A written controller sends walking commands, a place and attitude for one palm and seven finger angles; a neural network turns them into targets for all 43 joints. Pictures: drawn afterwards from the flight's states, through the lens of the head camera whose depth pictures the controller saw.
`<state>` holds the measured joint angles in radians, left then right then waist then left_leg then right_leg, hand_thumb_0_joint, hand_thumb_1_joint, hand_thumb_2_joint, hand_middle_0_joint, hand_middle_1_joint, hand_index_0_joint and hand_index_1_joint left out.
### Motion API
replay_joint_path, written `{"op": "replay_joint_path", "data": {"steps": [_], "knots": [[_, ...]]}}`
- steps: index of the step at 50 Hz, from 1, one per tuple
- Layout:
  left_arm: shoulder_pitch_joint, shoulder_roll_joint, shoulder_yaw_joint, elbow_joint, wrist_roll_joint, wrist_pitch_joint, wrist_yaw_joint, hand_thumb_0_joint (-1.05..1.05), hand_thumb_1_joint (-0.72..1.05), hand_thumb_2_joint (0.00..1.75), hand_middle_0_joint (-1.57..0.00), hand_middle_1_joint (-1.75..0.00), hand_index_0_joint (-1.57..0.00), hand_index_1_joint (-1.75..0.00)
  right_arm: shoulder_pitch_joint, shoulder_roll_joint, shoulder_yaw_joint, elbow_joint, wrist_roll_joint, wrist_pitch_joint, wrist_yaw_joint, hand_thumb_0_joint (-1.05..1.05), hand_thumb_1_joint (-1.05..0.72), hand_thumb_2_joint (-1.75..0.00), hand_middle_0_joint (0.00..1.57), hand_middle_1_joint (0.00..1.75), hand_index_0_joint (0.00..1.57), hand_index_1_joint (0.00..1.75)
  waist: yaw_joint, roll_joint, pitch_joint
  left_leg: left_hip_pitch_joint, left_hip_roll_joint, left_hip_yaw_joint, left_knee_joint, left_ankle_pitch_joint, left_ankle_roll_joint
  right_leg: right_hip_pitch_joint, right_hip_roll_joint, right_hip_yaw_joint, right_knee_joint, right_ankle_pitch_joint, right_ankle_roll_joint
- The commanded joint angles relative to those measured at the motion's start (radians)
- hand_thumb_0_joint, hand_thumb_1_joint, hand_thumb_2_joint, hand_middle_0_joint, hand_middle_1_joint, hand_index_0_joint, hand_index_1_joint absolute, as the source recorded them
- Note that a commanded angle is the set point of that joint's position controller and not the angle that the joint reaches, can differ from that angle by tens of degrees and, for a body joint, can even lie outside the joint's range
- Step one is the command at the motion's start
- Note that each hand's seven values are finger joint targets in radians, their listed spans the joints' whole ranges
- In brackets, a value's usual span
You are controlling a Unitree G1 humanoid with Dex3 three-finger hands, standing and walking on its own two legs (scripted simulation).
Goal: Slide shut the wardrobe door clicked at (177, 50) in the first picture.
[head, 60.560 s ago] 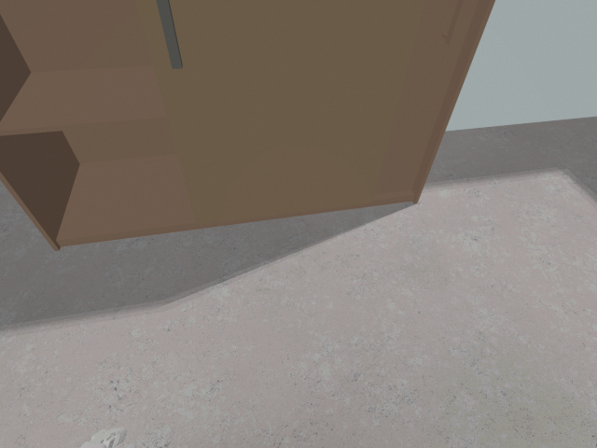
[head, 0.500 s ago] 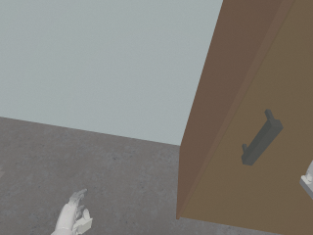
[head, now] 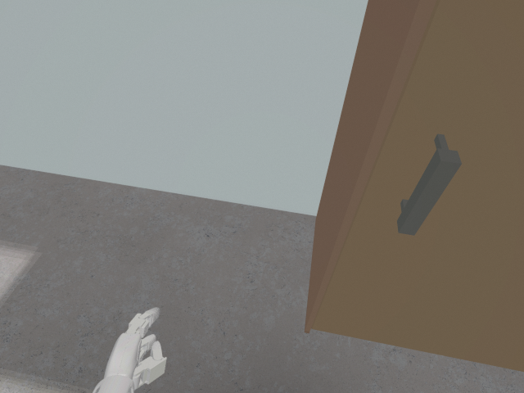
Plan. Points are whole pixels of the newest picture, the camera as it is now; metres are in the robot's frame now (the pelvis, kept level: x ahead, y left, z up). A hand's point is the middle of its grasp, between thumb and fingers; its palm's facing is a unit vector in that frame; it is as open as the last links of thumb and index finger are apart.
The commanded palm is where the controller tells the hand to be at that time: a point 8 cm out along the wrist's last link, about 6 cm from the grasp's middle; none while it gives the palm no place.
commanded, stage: step back with the hand held close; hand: right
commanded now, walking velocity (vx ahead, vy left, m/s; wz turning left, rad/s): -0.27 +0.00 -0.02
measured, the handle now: (422, 186) +0.42 -0.25 +0.10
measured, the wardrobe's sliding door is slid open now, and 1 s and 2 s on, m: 0.00 0.00 0.00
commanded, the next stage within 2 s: stop stepping back and stand still in 0.58 s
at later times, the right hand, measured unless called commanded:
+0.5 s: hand out of the picture +0.09 -0.30 +0.18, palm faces +0.47 +0.80 -0.37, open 7.4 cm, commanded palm +0.02 -0.33 +0.19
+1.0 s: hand out of the picture -0.06 -0.32 +0.18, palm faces +0.43 +0.81 -0.40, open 7.4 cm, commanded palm -0.12 -0.36 +0.19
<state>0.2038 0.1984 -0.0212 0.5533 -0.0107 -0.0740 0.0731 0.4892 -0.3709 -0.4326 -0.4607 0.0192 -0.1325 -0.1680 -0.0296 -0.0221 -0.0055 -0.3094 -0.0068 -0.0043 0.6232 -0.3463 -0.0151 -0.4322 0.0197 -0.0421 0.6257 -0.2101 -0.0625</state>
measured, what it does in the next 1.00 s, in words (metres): walks backwards: left foot, then right foot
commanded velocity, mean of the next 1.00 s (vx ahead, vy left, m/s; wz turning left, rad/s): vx -0.16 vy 0.03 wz -0.01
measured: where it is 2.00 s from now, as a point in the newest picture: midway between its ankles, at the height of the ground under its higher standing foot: outside the picture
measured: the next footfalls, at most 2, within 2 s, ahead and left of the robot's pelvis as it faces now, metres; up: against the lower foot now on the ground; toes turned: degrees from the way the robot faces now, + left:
left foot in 0.58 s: -0.21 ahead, +0.09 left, +0.00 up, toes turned +3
right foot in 0.80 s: -0.15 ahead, -0.14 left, +0.00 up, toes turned -4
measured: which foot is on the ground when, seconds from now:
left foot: down 0.00-0.22, up 0.24-0.56, down 0.58-0.86, up 0.88-1.00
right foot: down 0.00-0.58, up 0.60-0.78, down 0.80-1.00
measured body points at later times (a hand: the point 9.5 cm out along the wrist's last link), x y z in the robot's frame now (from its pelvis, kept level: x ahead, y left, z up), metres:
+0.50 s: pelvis -0.12 -0.03 +0.02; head -0.11 -0.06 +0.46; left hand +0.07 +0.18 -0.05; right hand +0.05 -0.34 +0.20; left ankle -0.22 +0.11 -0.68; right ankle +0.02 -0.10 -0.72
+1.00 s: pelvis -0.26 -0.06 +0.02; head -0.27 -0.08 +0.46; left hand -0.10 +0.17 -0.05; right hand -0.09 -0.36 +0.20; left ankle -0.28 +0.06 -0.70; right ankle -0.19 -0.13 -0.72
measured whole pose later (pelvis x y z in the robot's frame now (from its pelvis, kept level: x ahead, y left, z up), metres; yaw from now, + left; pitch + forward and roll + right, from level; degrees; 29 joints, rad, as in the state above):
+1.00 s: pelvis -0.26 -0.06 +0.02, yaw +0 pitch -1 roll +1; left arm 0.25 0.17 -0.02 0.61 0.00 -0.11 0.07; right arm 0.57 -0.41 -0.39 -0.56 0.04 -0.10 -0.18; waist 0.03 0.05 -0.03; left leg -0.27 -0.02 0.02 0.69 -0.43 0.00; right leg -0.30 0.01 -0.07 0.46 -0.15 -0.06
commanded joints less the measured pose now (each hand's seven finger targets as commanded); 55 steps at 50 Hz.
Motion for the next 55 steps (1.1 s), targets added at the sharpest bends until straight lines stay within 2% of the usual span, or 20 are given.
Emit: {"op": "replay_joint_path", "data": {"steps": [1,4,7,10,12,14,19,26,27,29,30,32,35,38,41,44,48,52,54,55], "knots": [[-0.071,0.128,0.055,-0.129,0.003,-0.058,0.003,0.0,0.9,0.9,-0.2,-0.3,-0.2,-0.3,-0.072,-0.2,-0.079,-0.237,0.002,-0.078,-0.021,0.0,-0.9,-0.9,0.2,0.3,0.2,0.3,0.036,0.092,-0.107,0.026,0.19,-0.192,-0.191,0.247,0.095,0.031,-0.095,0.121,-0.067,-0.095,0.032],[-0.075,0.116,0.061,-0.114,-0.004,-0.051,0.005,0.0,0.9,0.9,-0.2,-0.3,-0.2,-0.3,-0.063,-0.233,-0.093,-0.288,0.011,-0.08,-0.029,0.0,-0.9,-0.9,0.2,0.3,0.2,0.3,0.039,0.16,-0.134,-0.097,0.313,-0.264,-0.273,0.217,0.165,0.131,-0.032,0.075,0.174,-0.143,0.065],[-0.102,0.11,0.05,-0.116,0.004,-0.041,0.007,0.0,0.9,0.9,-0.2,-0.3,-0.2,-0.3,0.0,-0.269,-0.149,-0.308,0.009,-0.082,-0.038,0.0,-0.9,-0.9,0.2,0.3,0.2,0.3,0.038,0.084,-0.093,-0.11,0.299,-0.19,-0.235,0.262,0.153,0.1,-0.053,0.09,0.144,-0.121,0.065],[-0.102,0.137,0.048,-0.136,0.003,-0.05,0.026,0.0,0.9,0.9,-0.2,-0.3,-0.2,-0.3,0.048,-0.251,-0.166,-0.319,0.009,-0.094,-0.041,0.0,-0.9,-0.9,0.2,0.3,0.2,0.3,0.016,-0.174,-0.095,-0.008,0.048,-0.001,0.006,0.191,0.024,0.045,-0.188,0.245,-0.221,0.147,0.017],[-0.098,0.138,0.063,-0.137,0.014,-0.073,0.026,0.0,0.9,0.9,-0.2,-0.3,-0.2,-0.3,0.064,-0.261,-0.185,-0.31,0.018,-0.11,-0.032,0.0,-0.9,-0.9,0.2,0.3,0.2,0.3,0.007,-0.322,-0.127,0.064,-0.031,0.01,0.228,-0.131,0.003,-0.034,-0.315,0.392,-0.38,0.093,-0.039],[-0.079,0.138,0.067,-0.105,0.038,-0.09,0.016,0.0,0.9,0.9,-0.2,-0.3,-0.2,-0.3,0.005,-0.221,-0.159,-0.302,0.007,-0.118,-0.03,0.0,-0.9,-0.9,0.2,0.3,0.2,0.3,0.016,-0.257,-0.108,0.045,-0.036,-0.04,0.419,-0.175,0.008,-0.076,-0.351,0.404,-0.415,-0.019,-0.071],[-0.068,0.142,0.074,-0.074,0.007,-0.121,-0.003,0.0,0.9,0.9,-0.2,-0.3,-0.2,-0.3,0.005,-0.146,-0.046,-0.269,0.026,-0.069,-0.021,0.0,-0.9,-0.9,0.2,0.3,0.2,0.3,0.018,-0.134,-0.176,-0.057,-0.037,0.002,0.245,-0.179,-0.006,0.228,-0.284,0.289,-0.392,0.05,-0.044],[-0.124,0.126,0.064,-0.086,0.018,-0.088,-0.01,0.0,0.9,0.9,-0.2,-0.3,-0.2,-0.3,-0.033,-0.218,-0.084,-0.311,0.052,-0.04,-0.019,0.0,-0.9,-0.9,0.2,0.3,0.2,0.3,0.006,-0.205,-0.203,0.199,-0.072,0.092,-0.228,-0.13,0.066,0.147,-0.177,0.166,-0.499,-0.195,0.125],[-0.121,0.12,0.066,-0.087,0.02,-0.066,-0.012,0.0,0.9,0.9,-0.2,-0.3,-0.2,-0.3,-0.023,-0.266,-0.124,-0.323,0.053,-0.043,-0.019,0.0,-0.9,-0.9,0.2,0.3,0.2,0.3,0.014,-0.137,-0.204,0.18,-0.005,0.035,-0.325,-0.069,0.095,0.152,-0.131,0.105,-0.372,-0.141,0.143],[-0.141,0.094,0.052,-0.076,0.009,-0.05,-0.012,0.0,0.9,0.9,-0.2,-0.3,-0.2,-0.3,-0.034,-0.324,-0.152,-0.34,0.05,-0.066,-0.018,0.0,-0.9,-0.9,0.2,0.3,0.2,0.3,-0.004,0.201,-0.146,-0.118,0.326,-0.248,-0.503,0.036,0.179,0.216,0.009,-0.001,0.152,-0.158,0.144],[-0.16,0.106,0.047,-0.067,0.019,-0.056,-0.006,0.0,0.9,0.9,-0.2,-0.3,-0.2,-0.3,-0.05,-0.356,-0.182,-0.338,0.041,-0.079,-0.028,0.0,-0.9,-0.9,0.2,0.3,0.2,0.3,-0.013,0.178,-0.088,-0.159,0.407,-0.275,-0.462,0.233,0.225,0.072,0.042,0.026,0.391,-0.277,0.143],[-0.139,0.106,0.055,-0.065,0.0,-0.065,-0.021,0.0,0.9,0.9,-0.2,-0.3,-0.2,-0.3,-0.027,-0.29,-0.138,-0.256,0.03,-0.056,-0.005,0.0,-0.9,-0.9,0.2,0.3,0.2,0.3,0.002,0.256,-0.155,-0.03,0.346,-0.156,-0.317,0.52,0.202,-0.069,0.034,0.093,0.522,-0.292,0.122],[-0.17,0.084,0.008,-0.076,-0.003,-0.03,0.001,0.0,0.9,0.9,-0.2,-0.3,-0.2,-0.3,-0.058,-0.236,-0.095,-0.173,0.016,-0.038,-0.006,0.0,-0.9,-0.9,0.2,0.3,0.2,0.3,0.03,0.17,-0.033,0.06,0.281,-0.041,-0.211,0.765,0.141,-0.054,-0.06,0.041,0.263,-0.232,0.1],[-0.099,0.113,0.027,-0.065,-0.001,-0.033,0.017,0.0,0.9,0.9,-0.2,-0.3,-0.2,-0.3,-0.087,-0.191,-0.055,-0.142,0.01,-0.022,-0.017,0.0,-0.9,-0.9,0.2,0.3,0.2,0.3,0.049,0.015,-0.094,0.115,0.185,0.005,-0.101,0.63,0.085,0.154,-0.026,-0.021,-0.143,0.054,0.078],[-0.068,0.162,0.071,-0.121,-0.021,-0.053,0.011,0.0,0.9,0.9,-0.2,-0.3,-0.2,-0.3,-0.031,-0.201,-0.043,-0.274,0.017,-0.024,-0.03,0.0,-0.9,-0.9,0.2,0.3,0.2,0.3,0.012,-0.203,-0.18,-0.026,0.034,0.019,-0.006,-0.021,0.008,0.368,-0.254,0.205,-0.207,0.547,0.004],[-0.093,0.135,0.055,-0.113,0.021,-0.07,0.011,0.0,0.9,0.9,-0.2,-0.3,-0.2,-0.3,-0.016,-0.247,-0.094,-0.396,0.023,-0.051,-0.028,0.0,-0.9,-0.9,0.2,0.3,0.2,0.3,0.035,-0.229,-0.141,-0.005,-0.011,0.008,0.127,-0.137,0.005,0.233,-0.276,0.373,-0.389,0.229,0.019],[-0.094,0.128,0.06,-0.083,0.017,-0.095,0.0,0.0,0.9,0.9,-0.2,-0.3,-0.2,-0.3,-0.014,-0.243,-0.115,-0.395,0.008,-0.074,-0.038,0.0,-0.9,-0.9,0.2,0.3,0.2,0.3,0.034,-0.189,-0.09,0.075,-0.011,0.024,0.065,-0.079,0.01,0.114,-0.243,0.266,-0.483,-0.336,0.009],[-0.076,0.13,0.068,-0.082,0.013,-0.067,0.0,0.0,0.9,0.9,-0.2,-0.3,-0.2,-0.3,0.062,-0.192,-0.092,-0.209,0.016,-0.028,-0.032,0.0,-0.9,-0.9,0.2,0.3,0.2,0.3,0.036,-0.239,-0.056,0.252,-0.076,0.145,-0.111,-0.126,0.046,-0.05,-0.196,0.177,-0.497,-0.551,0.07],[-0.07,0.121,0.069,-0.078,0.009,-0.042,0.001,0.0,0.9,0.9,-0.2,-0.3,-0.2,-0.3,0.063,-0.188,-0.076,-0.13,0.011,-0.002,-0.025,0.0,-0.9,-0.9,0.2,0.3,0.2,0.3,0.026,-0.082,-0.065,0.303,-0.009,0.077,-0.25,-0.143,0.1,-0.101,-0.127,0.089,-0.272,-0.49,0.09],[-0.063,0.113,0.074,-0.078,0.013,-0.027,-0.002,0.0,0.9,0.9,-0.2,-0.3,-0.2,-0.3,0.048,-0.197,-0.072,-0.108,0.008,0.007,-0.018,0.0,-0.9,-0.9,0.2,0.3,0.2,0.3,0.027,0.098,-0.052,0.237,0.138,-0.138,-0.346,-0.25,0.175,-0.143,-0.071,0.013,0.017,-0.374,0.086]]}}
